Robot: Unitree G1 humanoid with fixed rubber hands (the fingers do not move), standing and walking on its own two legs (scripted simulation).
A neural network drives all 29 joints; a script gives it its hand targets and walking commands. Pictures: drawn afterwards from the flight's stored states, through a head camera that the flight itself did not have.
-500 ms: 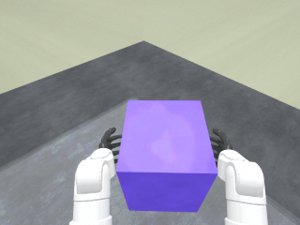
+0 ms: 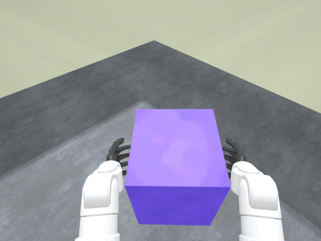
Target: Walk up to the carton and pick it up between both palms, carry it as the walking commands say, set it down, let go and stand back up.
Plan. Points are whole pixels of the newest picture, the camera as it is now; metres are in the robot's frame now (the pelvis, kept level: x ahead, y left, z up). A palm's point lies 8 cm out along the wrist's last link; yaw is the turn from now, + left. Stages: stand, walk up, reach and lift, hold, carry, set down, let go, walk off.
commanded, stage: carry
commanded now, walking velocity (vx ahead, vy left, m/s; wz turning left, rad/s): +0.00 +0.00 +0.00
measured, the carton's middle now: (174, 169) +0.32 +0.00 +0.01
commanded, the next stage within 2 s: hold in 0.42 s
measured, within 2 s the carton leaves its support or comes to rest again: neither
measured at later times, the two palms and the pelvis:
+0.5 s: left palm (114, 180) +0.26 +0.14 +0.04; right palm (234, 180) +0.27 -0.15 +0.04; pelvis -0.01 +0.00 +0.01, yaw +1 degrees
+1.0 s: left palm (124, 181) +0.25 +0.11 +0.07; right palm (252, 178) +0.26 -0.18 +0.07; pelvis -0.05 -0.05 +0.01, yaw +12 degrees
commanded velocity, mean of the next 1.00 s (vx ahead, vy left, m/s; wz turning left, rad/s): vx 0.00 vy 0.00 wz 0.00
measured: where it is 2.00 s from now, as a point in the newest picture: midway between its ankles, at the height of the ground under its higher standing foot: outside the picture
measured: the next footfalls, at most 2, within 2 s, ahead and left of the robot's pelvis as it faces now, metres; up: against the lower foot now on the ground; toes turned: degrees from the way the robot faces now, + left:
none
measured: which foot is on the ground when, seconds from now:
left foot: down 0.00-1.00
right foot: down 0.00-1.00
